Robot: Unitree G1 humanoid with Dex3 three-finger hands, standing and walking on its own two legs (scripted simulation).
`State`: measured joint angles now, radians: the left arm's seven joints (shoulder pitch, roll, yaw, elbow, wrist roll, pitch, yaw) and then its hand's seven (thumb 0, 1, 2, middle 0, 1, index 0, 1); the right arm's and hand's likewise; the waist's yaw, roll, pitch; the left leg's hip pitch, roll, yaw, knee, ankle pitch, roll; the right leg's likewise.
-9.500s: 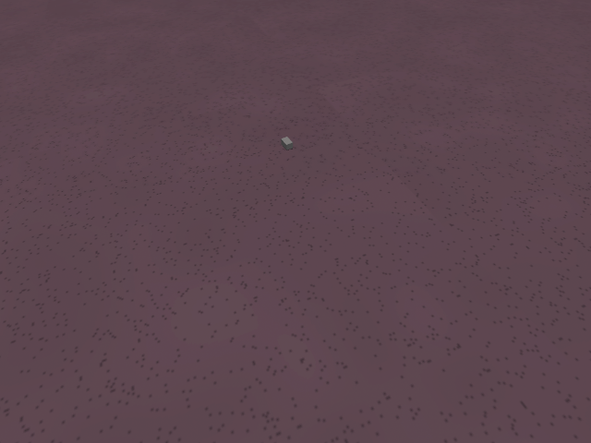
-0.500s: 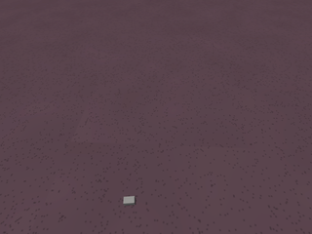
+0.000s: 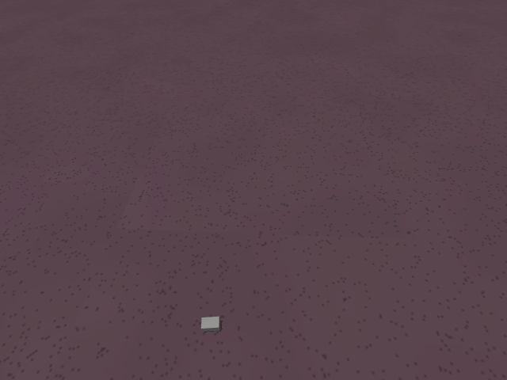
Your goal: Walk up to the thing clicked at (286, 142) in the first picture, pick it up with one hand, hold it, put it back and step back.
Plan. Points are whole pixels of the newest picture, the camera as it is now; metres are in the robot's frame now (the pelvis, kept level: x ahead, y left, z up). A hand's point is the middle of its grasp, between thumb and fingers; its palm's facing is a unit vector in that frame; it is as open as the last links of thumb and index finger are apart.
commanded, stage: rise first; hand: left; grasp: from above
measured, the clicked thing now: (210, 324) +0.44 +0.24 -0.76
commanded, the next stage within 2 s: none
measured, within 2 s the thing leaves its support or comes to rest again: neither
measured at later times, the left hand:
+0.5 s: hand out of the picture +0.13 +0.26 -0.19, palm faces -0.08 -0.92 -0.39, open 12.5 cm
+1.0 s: hand out of the picture +0.12 +0.28 -0.28, palm faces -0.29 -0.78 -0.55, open 13.6 cm
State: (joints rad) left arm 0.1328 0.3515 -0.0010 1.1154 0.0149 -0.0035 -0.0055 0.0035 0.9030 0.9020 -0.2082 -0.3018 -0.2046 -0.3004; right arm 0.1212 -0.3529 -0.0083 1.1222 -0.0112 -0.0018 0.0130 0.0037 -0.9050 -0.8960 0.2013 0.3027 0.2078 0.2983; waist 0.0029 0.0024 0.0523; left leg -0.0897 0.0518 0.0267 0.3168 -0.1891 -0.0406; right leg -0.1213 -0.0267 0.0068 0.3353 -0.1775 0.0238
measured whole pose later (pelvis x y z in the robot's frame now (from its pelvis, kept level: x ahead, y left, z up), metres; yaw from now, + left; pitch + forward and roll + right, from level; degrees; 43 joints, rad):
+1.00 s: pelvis -0.03 +0.01 -0.14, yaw +1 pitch +22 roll -2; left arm 0.15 0.35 0.11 0.54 0.41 0.15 0.02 0.00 -0.45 0.88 -0.21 -0.96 -0.20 -0.96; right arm 0.17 -0.24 -0.03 0.54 0.00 -0.19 0.01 0.01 -0.92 -0.90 0.20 0.30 0.21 0.30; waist -0.03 0.00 -0.15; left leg -1.14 0.04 -0.05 1.34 -0.59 -0.03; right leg -1.13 -0.04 -0.01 1.30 -0.56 0.04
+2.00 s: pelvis -0.10 +0.02 -0.42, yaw -3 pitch +34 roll -7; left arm -0.89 0.72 0.09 1.35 1.28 -0.24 0.34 0.00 -0.24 0.79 -0.35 -0.72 -0.34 -0.72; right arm 0.17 -0.26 0.01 0.76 -0.12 -0.03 0.11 0.00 -0.90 -0.90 0.20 0.30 0.21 0.30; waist -0.21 -0.01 -0.08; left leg -2.22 -0.01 -0.13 2.30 -0.67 -0.02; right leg -2.16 -0.02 0.00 2.21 -0.64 0.06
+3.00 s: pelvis -0.09 +0.02 -0.45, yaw -6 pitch +34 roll -10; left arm -1.02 0.83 0.13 1.51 1.29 -0.21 0.40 0.00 -0.31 0.83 -0.29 -0.80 -0.29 -0.80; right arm 0.16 -0.29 0.10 0.71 -0.17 -0.04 0.15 0.00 -0.91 -0.90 0.20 0.30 0.21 0.30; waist -0.29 -0.02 0.00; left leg -2.32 -0.01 -0.17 2.42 -0.71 -0.02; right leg -2.25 0.00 -0.02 2.30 -0.65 0.07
